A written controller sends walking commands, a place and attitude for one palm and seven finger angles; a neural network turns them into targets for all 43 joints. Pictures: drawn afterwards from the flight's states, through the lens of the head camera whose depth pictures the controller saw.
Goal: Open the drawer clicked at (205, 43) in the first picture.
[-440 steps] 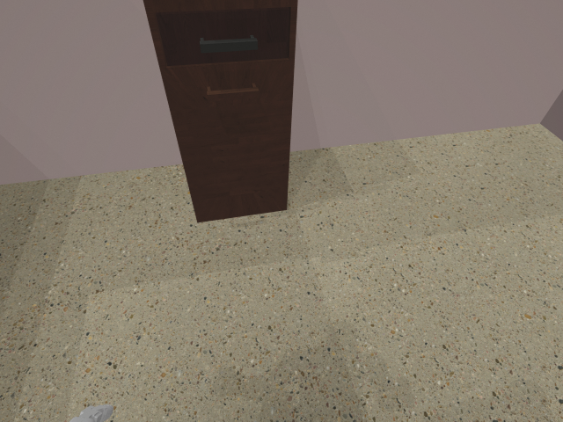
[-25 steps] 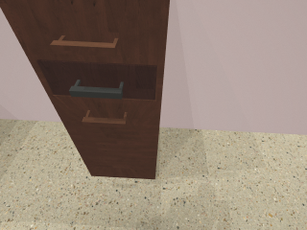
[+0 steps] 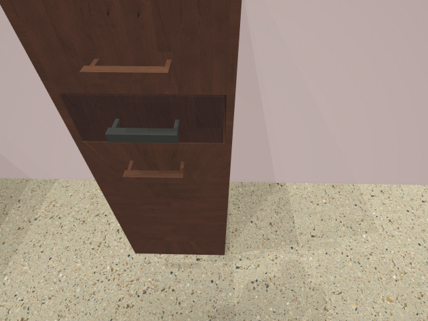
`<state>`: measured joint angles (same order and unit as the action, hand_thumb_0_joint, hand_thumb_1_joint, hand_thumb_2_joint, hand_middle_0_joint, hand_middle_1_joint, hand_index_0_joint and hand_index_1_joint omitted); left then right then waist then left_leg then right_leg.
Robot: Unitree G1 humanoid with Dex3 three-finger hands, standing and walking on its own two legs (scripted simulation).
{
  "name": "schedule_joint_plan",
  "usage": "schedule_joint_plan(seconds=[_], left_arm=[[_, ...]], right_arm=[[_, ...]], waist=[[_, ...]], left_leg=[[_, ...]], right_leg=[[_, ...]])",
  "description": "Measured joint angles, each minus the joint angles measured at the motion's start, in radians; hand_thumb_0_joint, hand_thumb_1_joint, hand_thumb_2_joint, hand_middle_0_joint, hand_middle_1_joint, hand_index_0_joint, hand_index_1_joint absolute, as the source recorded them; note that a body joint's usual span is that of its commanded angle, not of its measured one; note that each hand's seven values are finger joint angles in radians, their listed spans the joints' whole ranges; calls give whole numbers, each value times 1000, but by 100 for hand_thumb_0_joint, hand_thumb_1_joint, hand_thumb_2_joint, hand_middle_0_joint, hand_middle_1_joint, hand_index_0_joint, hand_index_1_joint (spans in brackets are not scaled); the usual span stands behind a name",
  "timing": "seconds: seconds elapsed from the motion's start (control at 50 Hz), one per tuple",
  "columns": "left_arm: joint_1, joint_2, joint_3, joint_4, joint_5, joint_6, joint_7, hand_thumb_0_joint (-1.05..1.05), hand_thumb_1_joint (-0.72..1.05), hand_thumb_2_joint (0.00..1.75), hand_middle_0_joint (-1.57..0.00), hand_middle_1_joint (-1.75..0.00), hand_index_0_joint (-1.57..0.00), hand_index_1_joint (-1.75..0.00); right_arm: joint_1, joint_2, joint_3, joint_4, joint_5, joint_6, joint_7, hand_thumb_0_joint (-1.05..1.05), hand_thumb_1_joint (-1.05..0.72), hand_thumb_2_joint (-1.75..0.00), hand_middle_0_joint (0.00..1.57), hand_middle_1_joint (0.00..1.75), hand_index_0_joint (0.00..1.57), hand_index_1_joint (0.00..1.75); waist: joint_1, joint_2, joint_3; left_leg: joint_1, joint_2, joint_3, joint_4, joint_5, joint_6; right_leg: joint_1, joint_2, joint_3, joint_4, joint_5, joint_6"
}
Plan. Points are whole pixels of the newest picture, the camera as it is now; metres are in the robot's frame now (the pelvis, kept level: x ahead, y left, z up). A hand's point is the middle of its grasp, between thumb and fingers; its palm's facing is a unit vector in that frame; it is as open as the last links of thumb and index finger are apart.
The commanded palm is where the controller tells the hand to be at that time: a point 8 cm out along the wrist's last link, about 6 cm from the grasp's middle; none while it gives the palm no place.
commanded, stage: look again from close up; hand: left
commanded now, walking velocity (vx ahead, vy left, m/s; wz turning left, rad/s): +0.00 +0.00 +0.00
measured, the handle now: (145, 129) +0.53 +0.20 +0.06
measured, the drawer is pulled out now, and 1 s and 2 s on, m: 0.00 0.00 0.00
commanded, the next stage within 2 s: raise the hand with hooked fingers in 0.24 s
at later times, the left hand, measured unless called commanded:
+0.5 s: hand (107, 316) +0.15 +0.21 -0.08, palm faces -0.04 -0.82 -0.58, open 7.4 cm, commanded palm +0.12 +0.24 -0.03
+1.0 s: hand (99, 263) +0.21 +0.21 +0.03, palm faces +0.21 -0.05 -0.98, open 10.0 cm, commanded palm +0.18 +0.22 +0.07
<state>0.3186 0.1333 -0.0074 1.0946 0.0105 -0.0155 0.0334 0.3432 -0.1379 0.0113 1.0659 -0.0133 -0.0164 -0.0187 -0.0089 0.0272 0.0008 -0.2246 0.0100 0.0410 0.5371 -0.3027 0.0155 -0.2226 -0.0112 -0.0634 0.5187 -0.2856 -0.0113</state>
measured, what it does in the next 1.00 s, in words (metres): stands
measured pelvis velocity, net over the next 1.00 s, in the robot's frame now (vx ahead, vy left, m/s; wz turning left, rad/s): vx -0.01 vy -0.04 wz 0.02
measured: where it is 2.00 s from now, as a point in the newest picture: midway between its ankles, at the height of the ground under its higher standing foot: outside the picture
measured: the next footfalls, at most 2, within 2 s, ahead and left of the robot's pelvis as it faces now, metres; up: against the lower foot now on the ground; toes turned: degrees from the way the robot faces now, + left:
none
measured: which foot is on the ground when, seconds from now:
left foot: down 0.00-1.00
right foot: down 0.00-1.00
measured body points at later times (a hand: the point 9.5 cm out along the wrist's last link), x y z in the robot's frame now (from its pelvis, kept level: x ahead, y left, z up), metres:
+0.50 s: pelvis +0.01 +0.01 +0.00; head +0.01 +0.00 +0.45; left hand +0.15 +0.25 -0.04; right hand +0.08 -0.24 -0.14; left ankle -0.01 +0.11 -0.73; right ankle +0.00 -0.11 -0.73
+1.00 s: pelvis -0.01 -0.04 -0.03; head +0.00 -0.07 +0.41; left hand +0.19 +0.21 +0.08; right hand +0.24 -0.23 -0.11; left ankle -0.01 +0.11 -0.73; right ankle +0.00 -0.11 -0.73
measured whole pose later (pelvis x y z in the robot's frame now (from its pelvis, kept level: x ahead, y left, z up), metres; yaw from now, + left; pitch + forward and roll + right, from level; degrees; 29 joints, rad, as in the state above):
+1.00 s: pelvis -0.01 -0.04 -0.03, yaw +1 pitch +5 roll +1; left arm 0.28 0.42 0.00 -0.07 1.01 -0.07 0.41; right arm 0.04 -0.21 -0.01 0.56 -0.07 0.05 0.01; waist 0.12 0.05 -0.08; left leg -0.51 0.03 0.01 0.82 -0.41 -0.03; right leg -0.52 0.00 -0.09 0.85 -0.43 -0.07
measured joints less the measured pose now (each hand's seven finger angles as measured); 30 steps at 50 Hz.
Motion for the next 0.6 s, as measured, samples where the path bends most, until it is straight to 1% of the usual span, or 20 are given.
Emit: schedule_joint_plan(seconds=[0.1,0.2,0.34,0.36,0.38,0.4,0.42,0.44,0.46,0.48,0.5,0.54,0.56,0.6], left_arm=[[-20,10,1,-9,-1,-2,1,1,91,90,-20,-30,-20,-30],[-32,17,3,-5,-1,1,1,1,91,90,-20,-30,-20,-30],[-34,15,1,8,0,5,1,1,91,90,-20,-30,-20,-30],[-33,13,-2,8,2,1,8,0,91,90,-20,-30,-20,-30],[11,20,-14,-139,46,64,15,1,92,90,-20,-30,-20,-30],[65,40,-25,-318,92,87,32,2,92,90,-20,-30,-20,-31],[105,63,-35,-476,111,83,62,2,92,89,-20,-31,-20,-31],[130,83,-43,-604,130,84,99,2,92,89,-20,-31,-20,-31],[138,99,-51,-717,153,97,130,3,91,89,-20,-32,-20,-32],[134,111,-58,-812,194,104,155,3,90,88,-20,-32,-20,-32],[122,122,-63,-888,251,105,180,3,89,88,-20,-33,-20,-33],[82,142,-66,-1000,389,98,226,2,85,87,-21,-35,-20,-35],[63,151,-62,-1039,467,92,248,2,84,86,-21,-36,-20,-36],[46,158,-52,-1093,622,78,286,2,80,84,-20,-38,-20,-38]], right_arm=[[-6,2,10,21,0,-3,-6,1,-92,-89,20,30,20,30],[-18,0,12,34,1,-10,-8,1,-92,-89,20,30,20,30],[-35,-5,12,49,2,-13,-11,1,-91,-89,20,30,20,30],[-38,-9,12,44,5,-8,-9,1,-91,-89,20,30,20,30],[-26,-16,16,6,15,-10,-16,2,-92,-89,20,30,20,30],[-6,-24,18,-36,24,-49,-30,2,-92,-89,20,30,20,30],[9,-31,13,-67,32,-103,-44,2,-93,-89,20,30,20,30],[16,-39,6,-91,42,-150,-56,3,-93,-89,20,30,20,30],[15,-50,-2,-120,50,-182,-63,3,-93,-89,20,30,20,30],[7,-65,-9,-150,50,-206,-66,3,-92,-89,20,30,20,30],[-10,-82,-13,-181,44,-219,-66,3,-92,-89,20,30,20,30],[-59,-110,-21,-252,25,-217,-54,2,-92,-89,20,30,20,30],[-88,-117,-28,-289,15,-204,-42,2,-92,-89,20,30,20,30],[-150,-121,-40,-362,-4,-157,-12,2,-91,-89,20,30,20,30]], waist=[[8,-8,-1],[8,-17,4],[11,-25,14],[12,-20,14],[20,-22,20],[34,-31,25],[42,-38,22],[44,-41,10],[40,-37,0],[33,-26,-12],[24,-11,-27],[7,16,-58],[4,24,-74],[8,29,-99]], left_leg=[[28,-17,11,-30,7,12],[47,-27,18,-56,14,18],[65,-33,21,-77,18,21],[52,-27,18,-61,13,20],[44,-24,23,-50,7,20],[43,-25,33,-49,5,19],[39,-30,40,-47,4,18],[28,-37,43,-43,4,17],[18,-42,42,-35,2,17],[2,-43,39,-20,-1,18],[-20,-41,35,0,-7,19],[-72,-35,34,41,-19,18],[-97,-31,39,59,-24,16],[-139,-18,56,89,-34,10]], right_leg=[[17,-16,11,-9,-1,12],[28,-25,18,-20,0,20],[41,-30,22,-32,0,25],[38,-24,18,-36,2,25],[28,-22,22,-27,2,24],[14,-23,33,-7,-4,16],[-4,-28,41,19,-16,5],[-23,-35,44,43,-29,0],[-36,-41,44,61,-38,3],[-49,-43,40,72,-43,8],[-65,-43,37,82,-45,11],[-111,-38,35,109,-48,11],[-138,-35,40,126,-51,10],[-191,-23,58,160,-56,4]])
